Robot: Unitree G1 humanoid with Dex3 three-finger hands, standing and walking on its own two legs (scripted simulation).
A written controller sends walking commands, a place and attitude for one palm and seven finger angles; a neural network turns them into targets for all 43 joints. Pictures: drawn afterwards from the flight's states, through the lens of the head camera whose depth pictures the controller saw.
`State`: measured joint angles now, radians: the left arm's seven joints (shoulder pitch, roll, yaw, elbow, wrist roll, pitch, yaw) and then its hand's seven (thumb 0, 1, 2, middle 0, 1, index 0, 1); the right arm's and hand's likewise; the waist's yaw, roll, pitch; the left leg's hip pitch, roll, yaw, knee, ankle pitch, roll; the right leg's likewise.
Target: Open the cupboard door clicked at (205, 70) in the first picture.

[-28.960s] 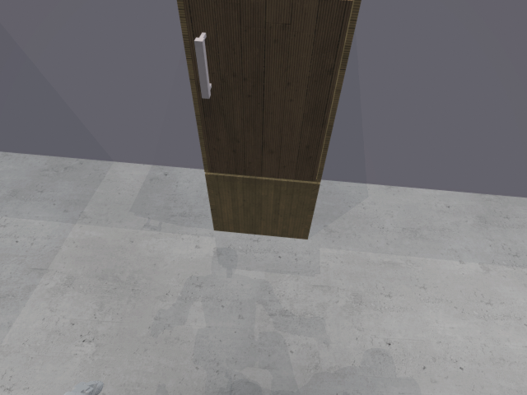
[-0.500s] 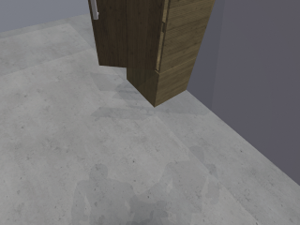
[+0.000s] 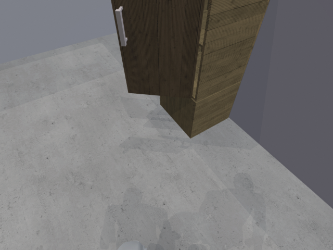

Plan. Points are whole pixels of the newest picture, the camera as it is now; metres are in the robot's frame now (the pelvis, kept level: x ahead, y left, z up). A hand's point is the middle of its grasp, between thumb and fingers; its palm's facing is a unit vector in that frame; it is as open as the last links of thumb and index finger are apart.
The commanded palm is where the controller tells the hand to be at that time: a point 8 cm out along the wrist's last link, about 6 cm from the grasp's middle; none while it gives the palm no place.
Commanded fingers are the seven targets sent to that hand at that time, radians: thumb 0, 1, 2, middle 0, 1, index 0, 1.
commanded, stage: take the last steps up to it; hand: left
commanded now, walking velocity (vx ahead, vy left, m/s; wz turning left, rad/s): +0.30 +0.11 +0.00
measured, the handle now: (122, 26) +1.00 +0.26 +0.06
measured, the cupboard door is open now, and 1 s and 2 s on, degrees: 50 50 50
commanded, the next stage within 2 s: come to a stop and stand still in 0.76 s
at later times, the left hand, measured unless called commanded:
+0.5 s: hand (89, 203) +0.27 +0.26 -0.16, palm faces +0.00 -0.98 -0.20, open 7.4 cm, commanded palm none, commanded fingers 0.00 0.90 0.90 -0.20 -0.30 -0.20 -0.30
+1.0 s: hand (86, 180) +0.36 +0.31 -0.20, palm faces +0.00 -0.98 -0.18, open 7.3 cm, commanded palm none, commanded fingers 0.00 0.90 0.90 -0.20 -0.30 -0.20 -0.30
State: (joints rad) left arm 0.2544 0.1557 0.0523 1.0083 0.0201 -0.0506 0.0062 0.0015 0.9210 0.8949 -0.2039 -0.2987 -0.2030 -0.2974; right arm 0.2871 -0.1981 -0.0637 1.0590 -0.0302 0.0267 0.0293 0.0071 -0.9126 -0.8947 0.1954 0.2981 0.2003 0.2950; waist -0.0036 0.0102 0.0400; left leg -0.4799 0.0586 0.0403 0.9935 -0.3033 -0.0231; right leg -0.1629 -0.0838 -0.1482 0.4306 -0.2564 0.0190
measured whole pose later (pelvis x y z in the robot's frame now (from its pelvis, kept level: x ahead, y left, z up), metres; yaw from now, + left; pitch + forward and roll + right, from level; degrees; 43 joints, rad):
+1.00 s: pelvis +0.38 +0.13 -0.02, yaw -4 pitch +0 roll -1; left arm 0.31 0.20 0.04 1.12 0.00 0.02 0.02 0.00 0.92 0.90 -0.20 -0.30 -0.20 -0.30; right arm 0.14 -0.14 -0.01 1.00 -0.03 -0.04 -0.02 0.00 -0.92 -0.89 0.19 0.30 0.20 0.29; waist 0.03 -0.05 0.06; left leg -0.38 0.04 0.13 0.59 -0.21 0.05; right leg -0.27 -0.05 -0.04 0.90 -0.56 0.02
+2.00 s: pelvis +0.41 +0.06 +0.00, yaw -5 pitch +0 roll +0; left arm 0.27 0.16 0.00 1.15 0.00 0.00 0.02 0.00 0.91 0.90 -0.20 -0.30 -0.20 -0.30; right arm 0.25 -0.15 -0.01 1.14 -0.02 0.00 -0.03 0.00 -0.92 -0.89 0.20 0.30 0.20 0.30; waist 0.01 -0.01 0.02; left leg -0.18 0.05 0.04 0.41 -0.23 -0.03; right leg -0.10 -0.01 -0.05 0.40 -0.30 -0.01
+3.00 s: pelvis +0.40 +0.08 -0.01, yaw -6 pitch +0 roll +1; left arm 0.27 0.20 -0.01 1.07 0.01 0.01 0.03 0.00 0.91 0.90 -0.20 -0.30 -0.20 -0.30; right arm 0.25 -0.17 0.00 1.06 -0.02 -0.02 -0.01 0.01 -0.92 -0.89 0.20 0.30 0.20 0.30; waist 0.01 -0.01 0.04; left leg -0.23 0.01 0.08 0.50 -0.27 0.01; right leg -0.17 -0.05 -0.01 0.51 -0.33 0.03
